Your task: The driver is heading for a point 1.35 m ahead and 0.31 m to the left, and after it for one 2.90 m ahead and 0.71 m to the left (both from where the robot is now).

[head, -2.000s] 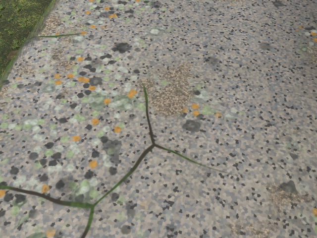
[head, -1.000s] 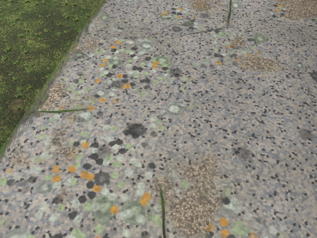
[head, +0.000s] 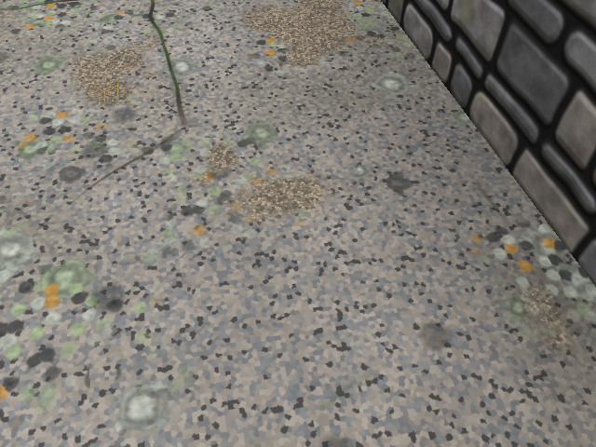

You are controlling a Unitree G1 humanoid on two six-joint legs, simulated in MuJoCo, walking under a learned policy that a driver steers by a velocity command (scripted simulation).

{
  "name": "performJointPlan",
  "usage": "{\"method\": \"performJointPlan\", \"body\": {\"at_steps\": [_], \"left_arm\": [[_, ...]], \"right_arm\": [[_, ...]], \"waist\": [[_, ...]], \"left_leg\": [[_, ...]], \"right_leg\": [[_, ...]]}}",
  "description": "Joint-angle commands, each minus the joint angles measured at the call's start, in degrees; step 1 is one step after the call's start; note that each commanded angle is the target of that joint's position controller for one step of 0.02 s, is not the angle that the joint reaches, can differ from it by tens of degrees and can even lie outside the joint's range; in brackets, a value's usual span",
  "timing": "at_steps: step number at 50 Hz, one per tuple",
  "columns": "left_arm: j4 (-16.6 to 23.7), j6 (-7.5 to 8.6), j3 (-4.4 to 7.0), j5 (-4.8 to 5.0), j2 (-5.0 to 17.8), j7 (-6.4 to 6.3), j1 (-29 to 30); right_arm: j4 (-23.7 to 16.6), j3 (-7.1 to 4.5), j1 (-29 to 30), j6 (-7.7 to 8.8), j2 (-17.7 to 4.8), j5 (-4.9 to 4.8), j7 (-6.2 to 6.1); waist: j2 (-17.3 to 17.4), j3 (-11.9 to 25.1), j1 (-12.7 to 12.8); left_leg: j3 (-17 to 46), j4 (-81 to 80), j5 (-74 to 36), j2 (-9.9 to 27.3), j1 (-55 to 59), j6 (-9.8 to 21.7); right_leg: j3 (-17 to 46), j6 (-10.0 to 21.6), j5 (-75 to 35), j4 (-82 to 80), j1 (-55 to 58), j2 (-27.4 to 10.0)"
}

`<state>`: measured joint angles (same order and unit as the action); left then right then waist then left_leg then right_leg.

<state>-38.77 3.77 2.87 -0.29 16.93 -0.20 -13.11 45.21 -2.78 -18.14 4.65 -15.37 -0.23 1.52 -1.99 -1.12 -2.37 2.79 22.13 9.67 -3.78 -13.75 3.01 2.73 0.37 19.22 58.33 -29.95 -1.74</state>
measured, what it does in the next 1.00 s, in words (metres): walks ahead, turning left: right foot, then left foot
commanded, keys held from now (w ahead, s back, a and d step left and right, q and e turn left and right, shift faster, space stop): w+q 0.84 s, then w+e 0.16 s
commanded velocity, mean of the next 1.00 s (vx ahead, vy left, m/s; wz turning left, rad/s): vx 0.50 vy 0.00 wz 0.44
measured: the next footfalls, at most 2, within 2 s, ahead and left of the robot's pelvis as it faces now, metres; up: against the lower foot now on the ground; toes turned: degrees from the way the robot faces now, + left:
right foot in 0.24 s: +0.29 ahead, -0.14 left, +0.00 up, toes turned +11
left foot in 0.74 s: +0.49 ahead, +0.20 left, +0.00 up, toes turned +27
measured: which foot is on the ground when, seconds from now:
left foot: down 0.00-0.24, up 0.26-0.72, down 0.74-1.00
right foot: up 0.00-0.22, down 0.24-0.74, up 0.76-1.00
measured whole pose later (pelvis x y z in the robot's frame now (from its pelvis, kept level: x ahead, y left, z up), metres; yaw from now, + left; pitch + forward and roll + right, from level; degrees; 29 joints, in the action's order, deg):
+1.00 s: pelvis +0.49 +0.13 +0.00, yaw +30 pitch +1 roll +0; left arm -42.1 4.7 2.8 0.1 18.0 0.3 -8.8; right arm 40.2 -2.7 -16.9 3.4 -15.5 0.3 1.1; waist -2.2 -2.4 -1.9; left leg 1.2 18.5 9.7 -6.2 -9.6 5.8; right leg 2.5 -2.4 8.9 55.3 -38.7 -7.5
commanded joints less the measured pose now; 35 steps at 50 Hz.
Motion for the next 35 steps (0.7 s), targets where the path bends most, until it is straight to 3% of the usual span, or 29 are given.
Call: {"method": "performJointPlan", "body": {"at_steps": [1,3,8,10,11,12,13,14,15,16,17,18,20,24,29,32,34,35], "left_arm": [[5.0,1.45,0.31,-0.49,2.1,0.13,2.9],[5.6,1.82,-0.21,-0.18,1.3,0.53,7.0],[6.9,2.77,0.49,0.95,3.6,1.28,13.0],[6.5,3.15,1.22,1.13,4.8,1.18,11.0],[5.5,3.22,1.86,0.97,5.8,0.89,7.6],[4.6,3.30,2.73,0.38,7.7,0.35,1.8],[3.5,2.97,3.72,-0.14,11.6,-0.24,-7.6],[1.7,1.88,4.50,-0.34,14.5,0.37,-9.8],[2.1,1.83,3.37,0.25,9.1,0.65,-7.7],[2.1,1.83,2.57,0.51,6.4,0.58,-5.5],[2.2,1.88,1.99,0.12,4.9,0.70,-2.7],[1.6,1.84,1.67,-0.17,3.6,0.77,-0.7],[0.8,2.28,1.76,-0.41,3.3,0.67,0.8],[-1.4,2.76,2.78,-0.11,5.8,0.36,0.3],[-3.7,2.00,3.47,0.56,8.7,-0.12,-1.5],[-5.2,1.20,4.03,1.53,10.4,-0.15,-3.5],[-5.6,0.46,4.52,1.95,12.0,-0.37,-3.7],[-5.6,0.01,4.78,2.18,13.0,-0.58,-3.6]], "right_arm": [[-3.9,-2.28,2.5,0.55,-9.5,-0.80,-0.99],[-3.3,-2.70,1.1,0.04,-10.7,-1.08,-1.51],[-1.9,-2.86,-3.9,-1.30,-10.9,-1.61,-2.04],[-2.1,-2.97,-3.5,-1.72,-10.8,-1.57,-2.23],[-2.3,-2.67,-3.3,-1.83,-9.7,-1.39,-2.26],[-2.9,-1.95,-2.6,-1.65,-7.5,-0.97,-2.14],[-4.4,-0.62,-3.0,-1.35,-3.4,0.33,-2.09],[-6.6,-0.22,-8.9,-0.69,-2.7,-1.70,-2.16],[-5.0,-1.58,-7.0,-0.94,-8.2,-2.45,-2.45],[-5.5,-2.18,-2.5,-1.25,-9.8,-2.09,-2.30],[-5.3,-2.18,-1.4,-1.63,-8.8,-1.64,-2.26],[-5.9,-2.30,0.0,-1.87,-8.1,-1.23,-2.06],[-6.7,-2.06,0.8,-2.58,-5.9,-1.48,-1.46],[-9.1,-1.39,5.0,-3.03,-4.0,-0.95,-0.79],[-11.8,-0.53,13.3,-2.41,-3.2,-0.99,1.04],[-14.0,-0.77,16.9,-2.60,-4.2,-1.13,1.82],[-14.8,-1.58,16.1,-2.90,-5.9,-0.85,2.04],[-14.4,-2.42,12.8,-3.16,-7.4,-0.70,1.94]], "waist": [[7.8,1.3,1.3],[7.4,0.9,-0.1],[7.5,0.8,-1.5],[8.2,1.2,0.7],[8.2,2.4,2.7],[7.0,6.2,5.8],[-2.0,14.2,9.1],[-19.5,17.8,5.9],[-10.8,11.0,6.7],[-6.7,5.2,7.1],[-3.4,3.1,5.7],[-3.4,0.9,4.7],[-5.1,-0.2,3.3],[-2.2,-0.9,3.2],[-0.7,-2.5,5.9],[-0.8,-3.5,6.1],[-2.1,-1.6,4.4],[-3.0,1.0,2.2]], "left_leg": [[15.5,-11.0,-7.5,13.0,3.6,11.0],[13.2,-10.8,-7.9,11.8,1.1,10.0],[16.8,-7.4,-3.3,12.7,2.0,8.0],[18.6,-4.2,-1.8,12.7,2.0,6.5],[18.3,-1.0,-2.2,11.1,0.7,5.3],[16.0,7.1,-2.3,8.3,-2.8,3.4],[9.8,25.0,10.5,3.8,-10.9,0.8],[4.4,39.5,25.4,0.4,-27.0,-1.0],[6.2,46.4,21.8,4.3,-32.2,-1.7],[5.5,47.9,16.7,5.7,-33.3,-1.9],[4.7,47.4,12.6,7.3,-31.1,-2.5],[4.5,45.6,10.1,8.5,-30.3,-2.8],[3.5,43.7,7.2,10.2,-27.3,-3.3],[2.6,35.5,0.2,10.9,-28.6,-4.6],[-1.6,20.0,-11.0,9.5,-24.0,-2.9],[-3.3,15.6,-8.0,8.5,-23.5,-0.8],[-6.3,14.4,-2.3,5.5,-18.8,1.5],[-8.1,14.1,0.5,3.2,-13.4,2.9]], "right_leg": [[0.2,-1.7,-5.0,-11.2,-4.1,-1.4],[-0.2,-2.6,-12.4,-19.3,0.0,0.0],[1.2,-2.7,-18.4,-29.0,7.0,2.2],[1.1,-1.3,-16.8,-32.1,12.4,2.0],[0.7,-0.1,-15.8,-33.8,18.2,1.6],[3.5,2.1,-14.1,-33.8,27.6,-2.3],[14.2,5.6,-11.8,-33.3,41.3,-13.6],[37.9,13.1,4.0,-39.8,49.5,-23.3],[37.2,12.4,12.6,-42.2,44.6,-21.5],[28.5,10.6,8.1,-42.6,39.2,-19.0],[22.2,9.8,0.6,-43.7,34.2,-16.4],[17.6,9.7,-5.1,-44.9,30.6,-14.7],[10.6,9.5,-12.1,-47.5,25.8,-12.9],[2.3,10.8,-21.9,-49.7,25.4,-13.2],[-6.7,8.8,-24.4,-50.0,26.5,-12.4],[-9.1,7.3,-28.3,-47.9,31.3,-14.0],[-11.3,6.1,-43.9,-41.8,33.9,-14.3],[-12.5,5.4,-53.4,-35.6,34.3,-13.9]]}}
Velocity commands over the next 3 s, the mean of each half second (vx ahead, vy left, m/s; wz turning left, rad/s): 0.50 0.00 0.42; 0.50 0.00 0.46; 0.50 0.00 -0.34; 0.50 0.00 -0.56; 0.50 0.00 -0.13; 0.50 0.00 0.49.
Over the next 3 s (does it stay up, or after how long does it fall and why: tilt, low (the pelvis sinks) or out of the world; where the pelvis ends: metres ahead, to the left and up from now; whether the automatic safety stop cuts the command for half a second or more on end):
stays up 1.60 0.30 0.00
